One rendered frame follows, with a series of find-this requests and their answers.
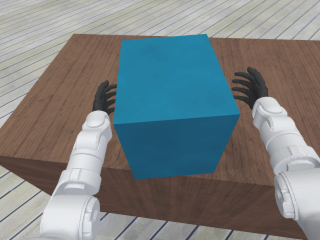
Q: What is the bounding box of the right robot upper arm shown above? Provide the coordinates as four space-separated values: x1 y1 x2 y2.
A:
274 167 320 240

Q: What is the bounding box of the robot right forearm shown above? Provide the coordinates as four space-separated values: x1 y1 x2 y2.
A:
252 96 320 175

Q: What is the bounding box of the pedestal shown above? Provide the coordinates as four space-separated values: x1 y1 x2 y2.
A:
0 33 320 240

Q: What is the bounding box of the left robot upper arm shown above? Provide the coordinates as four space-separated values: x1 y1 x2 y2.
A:
25 194 100 240

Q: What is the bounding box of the robot left forearm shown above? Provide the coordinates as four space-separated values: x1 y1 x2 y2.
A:
40 110 113 234

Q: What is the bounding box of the right robot hand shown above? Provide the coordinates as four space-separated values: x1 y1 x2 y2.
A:
231 67 269 110

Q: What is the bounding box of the left robot hand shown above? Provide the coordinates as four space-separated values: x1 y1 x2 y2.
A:
92 80 117 116

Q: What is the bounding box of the carton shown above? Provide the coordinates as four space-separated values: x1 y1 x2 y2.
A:
113 34 241 180

